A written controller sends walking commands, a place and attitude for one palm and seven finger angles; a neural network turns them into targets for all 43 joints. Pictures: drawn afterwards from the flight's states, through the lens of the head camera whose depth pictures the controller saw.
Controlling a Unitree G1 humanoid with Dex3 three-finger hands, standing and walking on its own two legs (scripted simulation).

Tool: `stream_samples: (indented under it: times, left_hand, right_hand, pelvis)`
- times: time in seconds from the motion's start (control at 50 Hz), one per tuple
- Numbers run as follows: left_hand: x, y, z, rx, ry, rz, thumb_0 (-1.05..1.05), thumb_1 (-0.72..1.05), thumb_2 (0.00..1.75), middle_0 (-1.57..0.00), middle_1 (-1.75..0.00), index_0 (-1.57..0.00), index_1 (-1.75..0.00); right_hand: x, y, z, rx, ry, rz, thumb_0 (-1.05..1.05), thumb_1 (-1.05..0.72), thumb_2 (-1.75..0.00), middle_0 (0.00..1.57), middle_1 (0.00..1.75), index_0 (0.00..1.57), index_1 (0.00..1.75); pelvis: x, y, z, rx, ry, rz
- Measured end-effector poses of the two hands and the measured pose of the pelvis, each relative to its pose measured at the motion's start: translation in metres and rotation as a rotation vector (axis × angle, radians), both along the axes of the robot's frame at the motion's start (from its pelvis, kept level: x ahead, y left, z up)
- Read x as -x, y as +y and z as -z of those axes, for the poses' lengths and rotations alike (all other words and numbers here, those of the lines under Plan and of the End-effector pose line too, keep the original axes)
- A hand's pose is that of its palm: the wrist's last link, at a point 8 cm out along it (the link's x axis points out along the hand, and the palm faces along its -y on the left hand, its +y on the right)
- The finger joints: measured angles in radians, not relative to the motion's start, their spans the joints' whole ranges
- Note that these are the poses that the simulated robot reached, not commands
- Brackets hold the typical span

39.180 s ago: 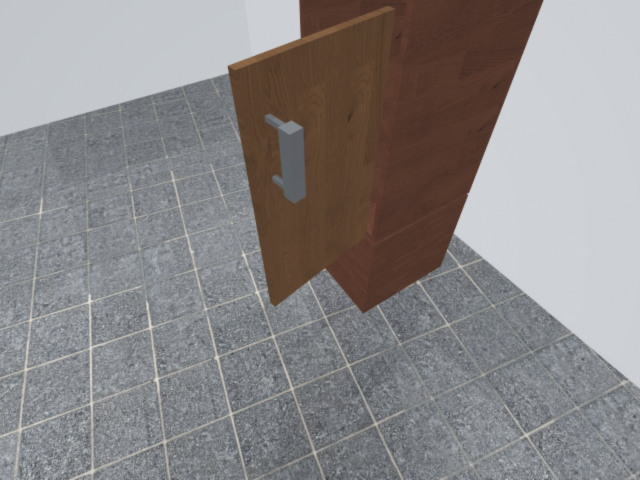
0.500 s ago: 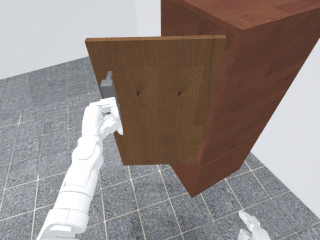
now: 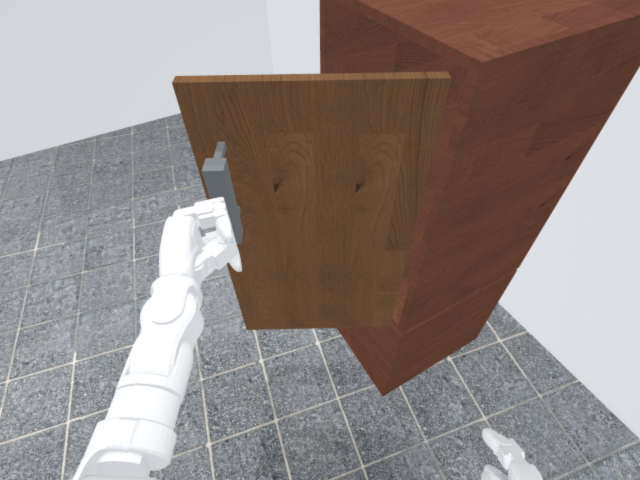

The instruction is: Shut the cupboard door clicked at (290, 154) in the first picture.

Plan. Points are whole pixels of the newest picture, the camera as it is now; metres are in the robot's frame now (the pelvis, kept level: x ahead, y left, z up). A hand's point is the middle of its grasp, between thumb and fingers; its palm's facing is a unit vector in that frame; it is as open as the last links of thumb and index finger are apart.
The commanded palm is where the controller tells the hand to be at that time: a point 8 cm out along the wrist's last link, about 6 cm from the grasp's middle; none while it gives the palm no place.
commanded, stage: push the door shut along its arc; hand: left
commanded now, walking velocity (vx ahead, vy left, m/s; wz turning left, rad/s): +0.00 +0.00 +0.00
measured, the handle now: (227, 193) +0.47 +0.15 +0.11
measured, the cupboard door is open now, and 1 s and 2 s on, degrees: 61 43 25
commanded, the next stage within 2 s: pull the fist back off the door in 1.86 s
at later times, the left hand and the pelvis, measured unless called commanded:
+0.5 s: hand (249, 208) +0.43 +0.11 +0.12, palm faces -0.05 -1.00 -0.01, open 3.2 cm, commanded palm +0.42 +0.16 +0.12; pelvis -0.01 +0.00 -0.01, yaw +0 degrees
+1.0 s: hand (276, 180) +0.49 +0.08 +0.12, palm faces -0.20 -0.98 -0.01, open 3.1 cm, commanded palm +0.48 +0.14 +0.12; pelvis -0.01 +0.00 -0.01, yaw -1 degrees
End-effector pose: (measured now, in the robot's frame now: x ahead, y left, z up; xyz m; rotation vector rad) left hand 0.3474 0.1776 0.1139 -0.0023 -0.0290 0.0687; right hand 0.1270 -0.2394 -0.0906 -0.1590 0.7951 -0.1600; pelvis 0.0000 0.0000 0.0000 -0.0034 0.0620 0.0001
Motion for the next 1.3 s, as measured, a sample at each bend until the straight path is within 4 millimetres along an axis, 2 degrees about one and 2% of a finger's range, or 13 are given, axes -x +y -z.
stream_samples:
  times: [0.12, 0.24, 0.38, 0.56, 0.76, 0.92, 1.14, 1.3]
  left_hand:
    - [-0.007, -0.005, -0.004, -0.010, -0.008, 0.032, 0.02, 0.90, 0.90, -1.30, -1.50, -1.31, -1.50]
    - [-0.025, -0.004, -0.005, -0.015, 0.012, 0.060, 0.01, 0.90, 0.92, -1.30, -1.50, -1.31, -1.50]
    - [-0.046, -0.002, -0.006, -0.023, 0.024, 0.085, 0.01, 0.92, 0.94, -1.30, -1.50, -1.31, -1.50]
    - [-0.079, -0.011, -0.005, -0.015, 0.038, 0.138, 0.02, 0.92, 0.92, -1.31, -1.50, -1.31, -1.50]
    - [-0.103, -0.024, -0.006, -0.007, 0.038, 0.198, 0.02, 0.91, 0.91, -1.30, -1.50, -1.31, -1.50]
    - [-0.122, -0.034, -0.008, -0.008, 0.049, 0.245, 0.02, 0.91, 0.90, -1.30, -1.50, -1.30, -1.50]
    - [-0.144, -0.052, -0.014, -0.003, 0.062, 0.320, 0.02, 0.90, 0.90, -1.30, -1.50, -1.30, -1.50]
    - [-0.168, -0.055, -0.013, -0.008, 0.073, 0.345, 0.02, 0.90, 0.90, -1.30, -1.50, -1.30, -1.50]
  right_hand:
    - [-0.005, 0.005, -0.001, -0.003, -0.013, -0.012, 0.01, -0.91, -0.90, 0.20, 0.30, 0.20, 0.30]
    - [0.004, 0.005, 0.003, 0.000, 0.022, -0.002, 0.01, -0.91, -0.89, 0.20, 0.30, 0.20, 0.30]
    - [0.031, -0.002, 0.013, 0.009, 0.107, 0.027, 0.01, -0.91, -0.89, 0.20, 0.30, 0.20, 0.30]
    - [0.080, -0.013, 0.025, 0.026, 0.238, 0.090, 0.01, -0.91, -0.89, 0.20, 0.30, 0.20, 0.30]
    - [0.124, -0.019, 0.029, 0.032, 0.341, 0.153, 0.01, -0.91, -0.89, 0.20, 0.30, 0.20, 0.30]
    - [0.142, -0.021, 0.030, 0.038, 0.386, 0.177, 0.01, -0.91, -0.89, 0.20, 0.30, 0.20, 0.30]
    - [0.156, -0.021, 0.032, 0.043, 0.421, 0.192, 0.01, -0.91, -0.89, 0.20, 0.30, 0.20, 0.30]
    - [0.173, -0.022, 0.031, 0.065, 0.463, 0.215, 0.01, -0.91, -0.89, 0.20, 0.30, 0.20, 0.30]
  pelvis:
    - [0.002, 0.001, 0.001, 0.000, 0.000, -0.005]
    - [0.005, 0.001, 0.002, 0.001, 0.007, -0.008]
    - [0.007, 0.002, 0.003, 0.001, 0.028, -0.011]
    - [0.009, 0.003, 0.006, -0.001, 0.067, -0.003]
    - [0.009, 0.002, 0.009, -0.002, 0.101, 0.011]
    - [0.011, 0.002, 0.012, 0.000, 0.134, 0.012]
    - [0.012, 0.002, 0.016, 0.002, 0.171, 0.015]
    - [0.016, 0.003, 0.021, 0.005, 0.217, 0.016]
